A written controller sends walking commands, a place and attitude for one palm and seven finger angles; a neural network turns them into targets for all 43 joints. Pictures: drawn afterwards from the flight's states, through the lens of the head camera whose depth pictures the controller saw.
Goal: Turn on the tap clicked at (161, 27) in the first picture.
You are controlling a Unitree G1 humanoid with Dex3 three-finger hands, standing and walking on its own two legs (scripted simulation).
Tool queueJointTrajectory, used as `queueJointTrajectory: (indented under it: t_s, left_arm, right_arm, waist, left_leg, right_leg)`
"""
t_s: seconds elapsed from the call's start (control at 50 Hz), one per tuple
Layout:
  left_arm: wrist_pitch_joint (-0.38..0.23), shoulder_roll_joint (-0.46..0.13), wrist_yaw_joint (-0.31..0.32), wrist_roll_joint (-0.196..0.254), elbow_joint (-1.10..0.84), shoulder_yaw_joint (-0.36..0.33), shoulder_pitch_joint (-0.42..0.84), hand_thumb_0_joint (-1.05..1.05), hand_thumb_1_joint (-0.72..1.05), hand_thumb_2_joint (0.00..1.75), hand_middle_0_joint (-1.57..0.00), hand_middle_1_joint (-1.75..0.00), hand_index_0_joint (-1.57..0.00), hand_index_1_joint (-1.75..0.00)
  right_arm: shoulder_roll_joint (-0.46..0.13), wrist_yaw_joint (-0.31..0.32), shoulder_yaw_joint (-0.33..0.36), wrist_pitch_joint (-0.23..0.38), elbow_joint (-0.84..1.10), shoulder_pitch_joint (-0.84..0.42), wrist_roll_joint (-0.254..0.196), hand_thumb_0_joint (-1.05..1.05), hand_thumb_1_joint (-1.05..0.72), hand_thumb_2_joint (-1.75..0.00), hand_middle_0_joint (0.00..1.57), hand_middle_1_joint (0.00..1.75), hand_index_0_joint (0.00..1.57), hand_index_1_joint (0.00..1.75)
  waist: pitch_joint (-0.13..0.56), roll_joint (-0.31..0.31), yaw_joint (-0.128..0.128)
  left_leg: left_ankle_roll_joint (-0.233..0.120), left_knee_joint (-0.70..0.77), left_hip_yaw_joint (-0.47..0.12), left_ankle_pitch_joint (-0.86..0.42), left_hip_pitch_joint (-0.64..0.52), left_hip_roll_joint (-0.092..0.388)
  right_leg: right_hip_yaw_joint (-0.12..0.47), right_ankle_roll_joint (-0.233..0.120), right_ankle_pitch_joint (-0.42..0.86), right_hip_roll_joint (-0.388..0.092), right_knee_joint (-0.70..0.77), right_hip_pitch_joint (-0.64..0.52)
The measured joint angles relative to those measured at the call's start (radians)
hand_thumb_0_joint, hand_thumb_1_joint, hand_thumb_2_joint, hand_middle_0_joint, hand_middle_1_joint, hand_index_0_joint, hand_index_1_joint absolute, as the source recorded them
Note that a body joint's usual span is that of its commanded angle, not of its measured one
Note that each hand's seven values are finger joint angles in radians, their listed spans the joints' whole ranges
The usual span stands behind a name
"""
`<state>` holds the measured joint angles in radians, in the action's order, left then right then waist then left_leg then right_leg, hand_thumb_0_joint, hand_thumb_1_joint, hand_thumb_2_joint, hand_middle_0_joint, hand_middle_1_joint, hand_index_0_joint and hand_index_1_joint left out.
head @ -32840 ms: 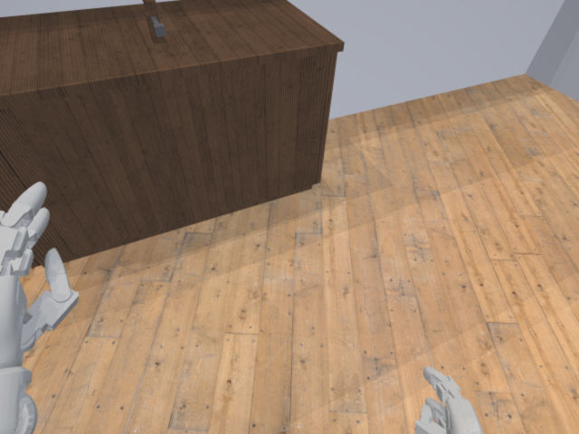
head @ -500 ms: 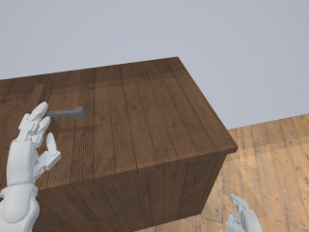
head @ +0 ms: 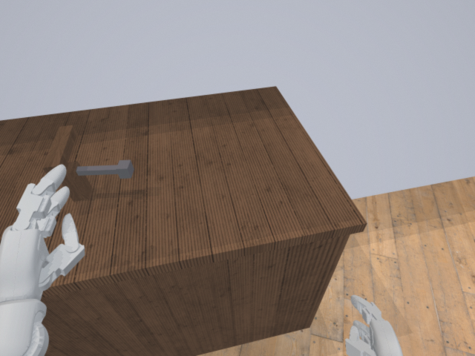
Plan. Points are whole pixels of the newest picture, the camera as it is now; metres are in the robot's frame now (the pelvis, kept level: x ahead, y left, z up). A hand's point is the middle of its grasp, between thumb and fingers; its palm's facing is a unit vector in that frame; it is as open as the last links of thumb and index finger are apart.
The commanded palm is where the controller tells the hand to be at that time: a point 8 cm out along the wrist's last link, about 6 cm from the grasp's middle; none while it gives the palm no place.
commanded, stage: step back with the hand held close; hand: left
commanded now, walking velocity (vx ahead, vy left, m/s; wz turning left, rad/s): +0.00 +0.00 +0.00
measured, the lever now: (125, 169) +0.44 +0.31 +0.07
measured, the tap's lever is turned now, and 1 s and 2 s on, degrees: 80 80 80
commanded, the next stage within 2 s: stop stepping back and stand still in 1.38 s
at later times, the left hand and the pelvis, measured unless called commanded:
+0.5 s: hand (65, 266) +0.17 +0.25 +0.15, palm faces +0.31 -0.84 -0.45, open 7.4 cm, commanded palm +0.13 +0.29 +0.17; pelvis -0.04 +0.01 -0.01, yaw -1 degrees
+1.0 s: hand (29, 307) +0.12 +0.26 +0.15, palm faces +0.35 -0.85 -0.38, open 7.4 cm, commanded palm +0.06 +0.31 +0.17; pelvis -0.09 +0.03 -0.02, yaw +2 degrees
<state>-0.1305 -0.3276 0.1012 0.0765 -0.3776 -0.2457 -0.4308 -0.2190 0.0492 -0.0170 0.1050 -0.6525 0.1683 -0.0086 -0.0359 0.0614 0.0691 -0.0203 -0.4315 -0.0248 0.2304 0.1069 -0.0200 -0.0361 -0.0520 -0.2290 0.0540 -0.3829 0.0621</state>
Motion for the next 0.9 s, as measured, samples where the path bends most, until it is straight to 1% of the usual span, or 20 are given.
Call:
queueJointTrajectory:
  t_s: [0.08, 0.12, 0.18, 0.24, 0.34, 0.42, 0.54, 0.66, 0.74, 0.8, 0.84, 0.88, 0.9]
  left_arm:
    - [-0.003, -0.001, -0.002, 0.0, -0.002, 0.001, -0.003, 0.01, 0.89, 0.9, -0.21, -0.3, -0.2, -0.3]
    - [-0.002, -0.007, -0.004, 0.0, -0.006, -0.005, 0.01, 0.01, 0.89, 0.9, -0.21, -0.3, -0.21, -0.3]
    - [-0.036, -0.025, -0.003, -0.003, -0.002, -0.053, 0.037, 0.01, 0.89, 0.9, -0.21, -0.3, -0.21, -0.3]
    - [-0.048, -0.029, -0.002, -0.004, -0.007, -0.081, 0.034, 0.01, 0.89, 0.9, -0.21, -0.3, -0.21, -0.3]
    - [-0.033, -0.027, -0.005, -0.009, -0.048, -0.06, -0.033, 0.01, 0.89, 0.9, -0.21, -0.3, -0.2, -0.3]
    - [-0.026, -0.047, -0.001, -0.016, -0.089, -0.051, -0.075, 0.01, 0.89, 0.9, -0.21, -0.3, -0.21, -0.3]
    - [-0.037, -0.07, 0.023, -0.021, -0.128, -0.084, -0.086, 0.01, 0.89, 0.9, -0.22, -0.3, -0.21, -0.3]
    - [-0.046, -0.058, 0.043, -0.037, -0.14, -0.097, -0.079, 0.01, 0.89, 0.9, -0.21, -0.3, -0.21, -0.3]
    - [-0.045, -0.05, 0.047, -0.054, -0.132, -0.098, -0.061, 0.01, 0.89, 0.9, -0.21, -0.3, -0.21, -0.3]
    - [-0.042, -0.044, 0.046, -0.06, -0.13, -0.099, -0.046, 0.01, 0.89, 0.9, -0.21, -0.3, -0.21, -0.3]
    - [-0.041, -0.039, 0.049, -0.056, -0.138, -0.095, -0.044, 0.01, 0.89, 0.9, -0.21, -0.3, -0.21, -0.3]
    - [-0.039, -0.036, 0.053, -0.047, -0.16, -0.086, -0.048, 0.01, 0.89, 0.9, -0.21, -0.3, -0.21, -0.3]
    - [-0.039, -0.036, 0.056, -0.042, -0.174, -0.082, -0.052, 0.01, 0.89, 0.9, -0.21, -0.3, -0.21, -0.3]
  right_arm:
    - [-0.001, 0.0, 0.001, 0.003, 0.0, 0.0, 0.0, 0.01, -0.9, -0.9, 0.2, 0.3, 0.21, 0.3]
    - [-0.003, 0.003, 0.0, -0.001, 0.007, 0.003, -0.003, 0.01, -0.9, -0.9, 0.2, 0.3, 0.2, 0.3]
    - [-0.007, 0.005, -0.004, -0.02, 0.022, -0.008, -0.002, 0.01, -0.9, -0.9, 0.2, 0.3, 0.21, 0.3]
    - [-0.01, 0.003, 0.0, -0.045, 0.049, -0.016, -0.004, 0.01, -0.9, -0.9, 0.2, 0.3, 0.21, 0.3]
    - [-0.019, 0.009, 0.014, -0.078, 0.086, -0.012, -0.008, 0.01, -0.9, -0.9, 0.2, 0.3, 0.21, 0.3]
    - [-0.022, 0.018, 0.024, -0.089, 0.096, -0.002, -0.008, 0.01, -0.9, -0.9, 0.2, 0.3, 0.2, 0.3]
    - [-0.022, 0.026, 0.029, -0.082, 0.095, 0.016, -0.011, 0.01, -0.9, -0.9, 0.2, 0.3, 0.2, 0.3]
    - [-0.013, 0.028, 0.018, -0.063, 0.09, 0.033, -0.009, 0.01, -0.9, -0.9, 0.2, 0.3, 0.2, 0.3]
    - [0.001, 0.029, 0.009, -0.053, 0.089, 0.036, -0.005, 0.01, -0.9, -0.9, 0.2, 0.3, 0.21, 0.3]
    - [0.009, 0.025, 0.004, -0.051, 0.087, 0.033, -0.002, 0.01, -0.9, -0.9, 0.2, 0.3, 0.21, 0.3]
    - [0.012, 0.019, 0.003, -0.053, 0.084, 0.03, -0.003, 0.01, -0.9, -0.9, 0.2, 0.3, 0.21, 0.3]
    - [0.013, 0.011, 0.004, -0.055, 0.078, 0.026, -0.003, 0.01, -0.9, -0.9, 0.2, 0.3, 0.21, 0.3]
    - [0.013, 0.007, 0.005, -0.057, 0.075, 0.023, -0.004, 0.01, -0.9, -0.9, 0.2, 0.3, 0.21, 0.3]
  waist:
    - [-0.001, 0.001, -0.003]
    - [-0.002, 0.004, 0.0]
    - [0.0, 0.006, -0.008]
    - [0.001, 0.001, -0.021]
    - [0.003, -0.009, -0.044]
    - [-0.002, -0.021, -0.05]
    - [-0.009, -0.03, -0.047]
    - [-0.007, -0.032, -0.045]
    - [-0.013, -0.035, -0.045]
    - [-0.019, -0.034, -0.046]
    - [-0.018, -0.035, -0.049]
    - [-0.019, -0.042, -0.056]
    - [-0.021, -0.048, -0.061]
  left_leg:
    - [0.002, -0.001, 0.001, 0.001, -0.001, 0.002]
    - [0.002, -0.006, 0.0, 0.002, 0.004, 0.005]
    - [0.003, -0.024, 0.002, 0.005, 0.043, 0.013]
    - [0.002, -0.026, 0.013, -0.004, 0.076, 0.013]
    - [-0.007, -0.024, 0.029, -0.023, 0.12, 0.003]
    - [-0.012, -0.04, 0.032, -0.033, 0.158, -0.002]
    - [-0.019, -0.077, 0.026, -0.044, 0.219, -0.005]
    - [-0.029, -0.099, 0.025, -0.056, 0.258, -0.012]
    - [-0.033, -0.109, 0.026, -0.061, 0.271, -0.018]
    - [-0.033, -0.134, 0.025, -0.05, 0.287, -0.014]
    - [-0.028, -0.163, 0.025, -0.006, 0.307, -0.01]
    - [-0.014, -0.202, 0.023, 0.056, 0.33, -0.007]
    - [-0.007, -0.222, 0.02, 0.065, 0.334, -0.006]
  right_leg:
    - [0.001, -0.002, 0.001, 0.002, 0.001, -0.001]
    - [0.0, -0.002, 0.003, 0.005, 0.003, 0.0]
    - [0.002, -0.002, 0.014, 0.013, 0.004, 0.032]
    - [0.011, 0.002, 0.021, 0.012, -0.009, 0.074]
    - [0.025, 0.012, 0.025, 0.0, -0.039, 0.135]
    - [0.025, 0.017, 0.032, -0.005, -0.061, 0.176]
    - [0.016, 0.023, 0.047, -0.009, -0.086, 0.228]
    - [0.013, 0.035, 0.056, -0.017, -0.111, 0.267]
    - [0.023, 0.047, 0.049, -0.017, -0.14, 0.287]
    - [0.018, 0.032, 0.052, -0.015, -0.154, 0.297]
    - [0.013, 0.025, 0.055, -0.013, -0.156, 0.304]
    - [0.007, 0.02, 0.058, -0.015, -0.159, 0.313]
    - [0.004, 0.019, 0.059, -0.017, -0.164, 0.317]
